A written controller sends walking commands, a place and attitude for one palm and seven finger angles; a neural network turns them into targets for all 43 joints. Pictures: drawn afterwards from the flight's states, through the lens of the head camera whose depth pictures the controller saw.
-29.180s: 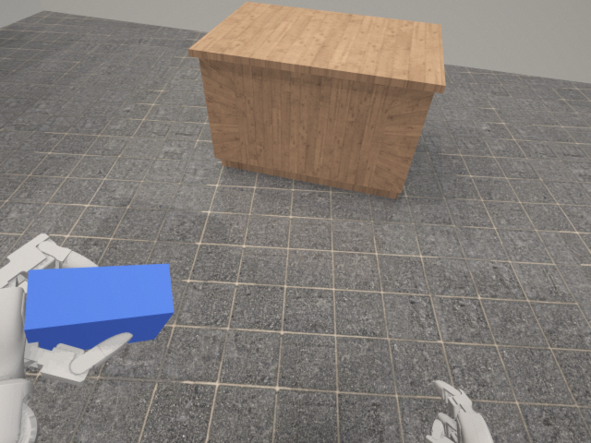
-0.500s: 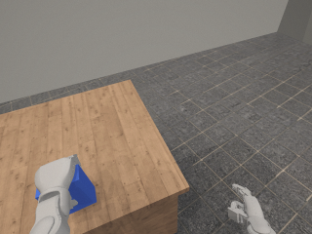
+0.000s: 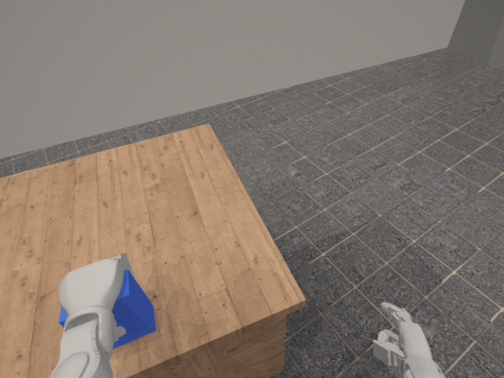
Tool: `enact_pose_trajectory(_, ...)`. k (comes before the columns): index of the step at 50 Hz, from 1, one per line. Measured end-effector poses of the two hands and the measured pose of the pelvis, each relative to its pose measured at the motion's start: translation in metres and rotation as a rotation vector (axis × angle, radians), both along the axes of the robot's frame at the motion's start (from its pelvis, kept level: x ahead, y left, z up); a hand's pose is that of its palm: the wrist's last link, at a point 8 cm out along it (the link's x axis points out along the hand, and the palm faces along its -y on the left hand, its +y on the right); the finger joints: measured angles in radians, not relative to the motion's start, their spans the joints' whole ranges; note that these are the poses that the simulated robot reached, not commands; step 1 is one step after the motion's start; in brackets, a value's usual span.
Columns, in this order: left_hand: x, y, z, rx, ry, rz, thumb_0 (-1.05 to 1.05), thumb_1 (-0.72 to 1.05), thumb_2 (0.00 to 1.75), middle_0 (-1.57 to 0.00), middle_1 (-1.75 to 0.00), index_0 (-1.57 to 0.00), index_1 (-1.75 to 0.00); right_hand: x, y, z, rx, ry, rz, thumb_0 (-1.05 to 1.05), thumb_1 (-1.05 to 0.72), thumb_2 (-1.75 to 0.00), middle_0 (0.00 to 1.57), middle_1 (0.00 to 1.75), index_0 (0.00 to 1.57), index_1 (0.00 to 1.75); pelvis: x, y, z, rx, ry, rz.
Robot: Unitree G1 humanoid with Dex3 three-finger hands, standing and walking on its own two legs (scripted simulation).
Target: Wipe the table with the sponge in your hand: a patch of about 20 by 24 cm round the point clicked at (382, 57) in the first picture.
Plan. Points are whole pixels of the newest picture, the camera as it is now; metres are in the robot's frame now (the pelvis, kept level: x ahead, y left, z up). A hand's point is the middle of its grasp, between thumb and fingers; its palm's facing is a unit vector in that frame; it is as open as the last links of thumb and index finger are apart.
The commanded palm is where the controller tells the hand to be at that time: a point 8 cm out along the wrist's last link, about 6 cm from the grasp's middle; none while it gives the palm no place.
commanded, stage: lower the sponge onto the table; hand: left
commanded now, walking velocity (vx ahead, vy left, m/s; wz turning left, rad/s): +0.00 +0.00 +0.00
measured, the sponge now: (116, 318) +0.20 +0.28 -0.04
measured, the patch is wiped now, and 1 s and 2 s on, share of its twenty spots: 0.00 0.05 0.10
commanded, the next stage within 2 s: wipe forward along the first lane in 0.82 s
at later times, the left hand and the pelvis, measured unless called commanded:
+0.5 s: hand (114, 308) +0.21 +0.28 -0.02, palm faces -0.11 -0.12 -0.99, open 9.8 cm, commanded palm +0.19 +0.28 +0.05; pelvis +0.01 +0.01 +0.00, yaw +0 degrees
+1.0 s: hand (116, 308) +0.21 +0.28 -0.03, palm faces -0.11 -0.08 -0.99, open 9.8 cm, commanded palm +0.20 +0.28 +0.02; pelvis +0.00 +0.00 -0.01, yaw +0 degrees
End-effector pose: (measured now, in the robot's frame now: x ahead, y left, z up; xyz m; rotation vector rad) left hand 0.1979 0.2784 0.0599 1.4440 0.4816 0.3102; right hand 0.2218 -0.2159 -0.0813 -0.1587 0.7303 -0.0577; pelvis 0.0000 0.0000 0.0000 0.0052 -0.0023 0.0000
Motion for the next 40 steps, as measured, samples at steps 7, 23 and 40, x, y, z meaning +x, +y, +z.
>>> enact_pose_trajectory(7,0.007,0.001,-0.006,0.0,0.007,0.0,0.0,-0.46,1.04,-0.78,-1.36,-0.76,-1.37,-0.001,0.002,-0.002,0.006,0.014,-0.005,0.02,-0.91,-0.89,0.2,0.3,0.2,0.3,0.002,0.001,-0.001,0.0,0.013,-0.003)
enact_pose_trajectory(23,0.002,-0.001,-0.021,-0.007,0.021,0.007,0.0,-0.46,1.04,-0.78,-1.36,-0.76,-1.37,-0.003,-0.001,-0.005,0.002,0.033,-0.019,0.02,-0.91,-0.9,0.2,0.3,0.2,0.3,0.006,0.005,-0.003,-0.002,0.03,-0.004)
enact_pose_trajectory(40,0.004,0.0,-0.028,0.019,0.028,0.01,0.0,-0.47,1.04,-0.78,-1.35,-0.76,-1.37,-0.009,0.004,-0.01,0.021,0.04,-0.015,0.01,-0.91,-0.89,0.2,0.3,0.2,0.3,0.0,0.003,-0.005,-0.001,0.043,0.004)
